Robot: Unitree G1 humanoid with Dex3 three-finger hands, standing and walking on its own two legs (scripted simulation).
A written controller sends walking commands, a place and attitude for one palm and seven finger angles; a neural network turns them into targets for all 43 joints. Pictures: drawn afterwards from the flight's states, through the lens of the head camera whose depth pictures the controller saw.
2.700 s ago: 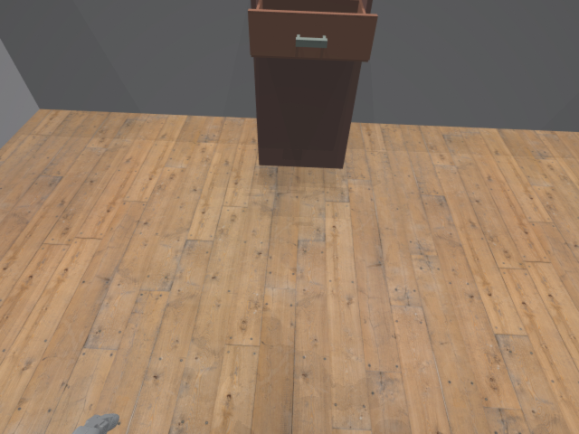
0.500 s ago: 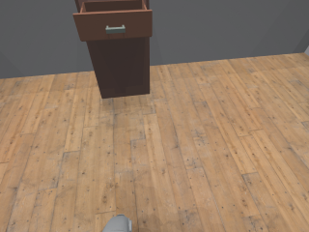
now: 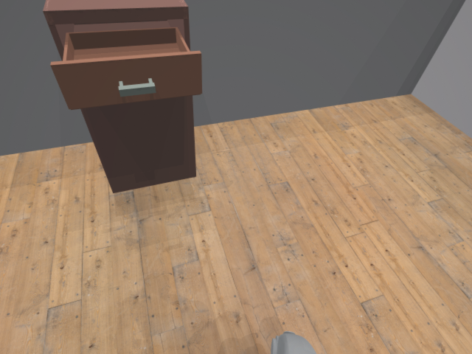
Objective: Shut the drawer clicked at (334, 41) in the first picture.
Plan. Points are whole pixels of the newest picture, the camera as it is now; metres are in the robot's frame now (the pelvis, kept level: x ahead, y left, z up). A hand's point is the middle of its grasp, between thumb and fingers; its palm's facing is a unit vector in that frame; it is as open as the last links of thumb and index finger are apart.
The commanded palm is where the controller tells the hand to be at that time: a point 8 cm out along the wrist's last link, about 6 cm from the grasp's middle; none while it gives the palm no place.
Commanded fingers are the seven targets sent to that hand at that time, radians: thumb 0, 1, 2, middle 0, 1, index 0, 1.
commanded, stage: walk to a spot facing it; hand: left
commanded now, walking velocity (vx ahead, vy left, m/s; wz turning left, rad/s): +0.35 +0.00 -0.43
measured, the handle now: (136, 86) +0.81 +0.35 +0.01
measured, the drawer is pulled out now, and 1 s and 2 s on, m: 0.28 0.28 0.28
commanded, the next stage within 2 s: turn to face it in 0.46 s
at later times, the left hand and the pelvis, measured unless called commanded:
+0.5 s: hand (190, 282) +0.30 +0.11 -0.17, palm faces -0.13 -0.96 -0.24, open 7.2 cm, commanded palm none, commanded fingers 0.00 0.90 0.90 -0.20 -0.30 -0.20 -0.30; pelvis +0.21 -0.07 -0.01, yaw -9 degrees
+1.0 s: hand (177, 261) +0.36 +0.16 -0.19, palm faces +0.06 -0.98 -0.18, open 7.4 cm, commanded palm none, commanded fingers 0.00 0.90 0.90 -0.20 -0.30 -0.20 -0.30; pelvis +0.32 -0.03 -0.01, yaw +0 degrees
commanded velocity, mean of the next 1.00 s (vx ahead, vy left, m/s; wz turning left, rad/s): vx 0.17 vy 0.00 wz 0.15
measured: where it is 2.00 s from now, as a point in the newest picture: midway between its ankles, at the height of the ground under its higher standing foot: (239, 340)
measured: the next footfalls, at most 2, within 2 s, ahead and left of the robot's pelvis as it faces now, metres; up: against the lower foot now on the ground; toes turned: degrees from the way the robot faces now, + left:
right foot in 0.28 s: +0.27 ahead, -0.15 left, +0.00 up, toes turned -15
left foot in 0.76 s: +0.44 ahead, +0.05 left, +0.00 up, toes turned +3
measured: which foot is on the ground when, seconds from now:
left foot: down 0.00-0.28, up 0.30-0.74, down 0.76-1.00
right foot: up 0.00-0.26, down 0.28-0.78, up 0.80-1.00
